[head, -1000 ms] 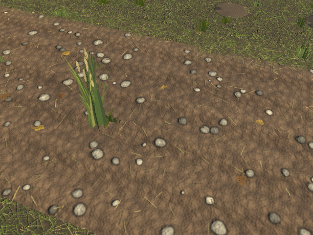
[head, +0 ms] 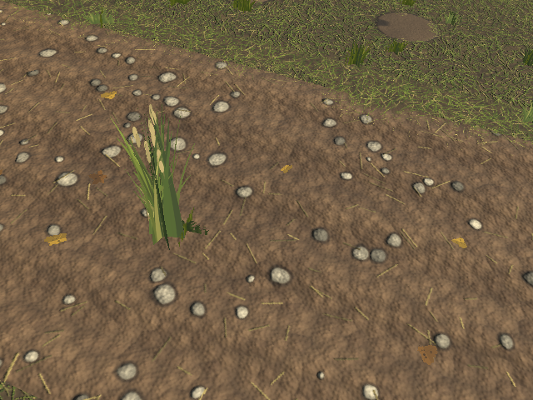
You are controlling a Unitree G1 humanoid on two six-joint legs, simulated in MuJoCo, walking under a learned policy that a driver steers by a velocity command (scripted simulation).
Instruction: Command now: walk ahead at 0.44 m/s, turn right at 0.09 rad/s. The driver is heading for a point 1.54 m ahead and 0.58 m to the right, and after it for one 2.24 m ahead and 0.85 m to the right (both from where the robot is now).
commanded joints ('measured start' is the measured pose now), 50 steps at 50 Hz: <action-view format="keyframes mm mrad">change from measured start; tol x32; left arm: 1 27 24 8 -31 -5 12 -9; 11 -331 -8 -15 -182 -16 15 -18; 18 153 192 71 -71 3 3 10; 50 84 137 35 -241 -6 14 6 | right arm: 1 103 -84 -1 1 3 -24 -11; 39 -522 -134 9 -423 -9 22 32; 45 52 -327 -44 -334 -34 -15 -24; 50 -151 -161 -13 -347 -19 3 -6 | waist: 1 16 104 70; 42 14 -58 -5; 46 -37 376 -399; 50 -1 89 -29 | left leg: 1 108 258 -233 -234 242 68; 15 239 283 87 112 1160 7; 17 92 266 103 530 929 6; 19 -503 -28 -59 1152 -285 -30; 39 -578 74 -83 258 209 -106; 44 106 71 -130 64 160 -13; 46 471 536 -849 -64 -23 148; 50 33 346 -403 -159 42 72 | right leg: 1 -219 -30 14 -6 78 13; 16 193 162 -144 -512 108 -134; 19 739 -303 826 -792 -48 -418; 30 266 -42 289 -896 480 -157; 43 418 -34 368 -566 848 -60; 46 -104 211 164 143 -305 -5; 50 -138 19 124 110 -43 9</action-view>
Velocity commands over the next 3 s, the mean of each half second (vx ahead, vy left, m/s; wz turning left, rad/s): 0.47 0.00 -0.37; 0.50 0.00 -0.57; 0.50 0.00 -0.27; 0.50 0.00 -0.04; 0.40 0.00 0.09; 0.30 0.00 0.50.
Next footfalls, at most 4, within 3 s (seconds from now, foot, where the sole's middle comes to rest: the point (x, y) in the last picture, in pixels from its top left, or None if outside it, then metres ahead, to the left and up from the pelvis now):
0.34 right None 0.33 -0.07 -0.78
0.88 left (279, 329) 0.70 -0.03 -0.78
1.40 right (390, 304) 0.79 -0.35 -0.78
1.96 left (386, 209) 1.15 -0.40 -0.78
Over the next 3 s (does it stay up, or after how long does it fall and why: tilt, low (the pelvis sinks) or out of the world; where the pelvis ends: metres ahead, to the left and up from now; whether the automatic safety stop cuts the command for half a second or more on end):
stays up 1.25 -0.54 -0.01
